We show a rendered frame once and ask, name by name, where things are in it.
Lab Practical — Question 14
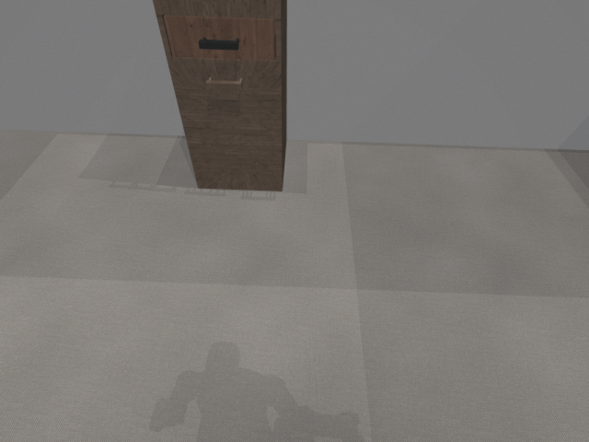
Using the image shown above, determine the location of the drawer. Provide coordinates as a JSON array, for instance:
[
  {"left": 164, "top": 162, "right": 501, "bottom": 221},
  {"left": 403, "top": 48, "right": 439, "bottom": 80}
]
[{"left": 164, "top": 15, "right": 276, "bottom": 61}]

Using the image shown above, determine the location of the cabinet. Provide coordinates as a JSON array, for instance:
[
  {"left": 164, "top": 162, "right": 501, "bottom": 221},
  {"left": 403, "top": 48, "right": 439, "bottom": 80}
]
[{"left": 153, "top": 0, "right": 287, "bottom": 192}]

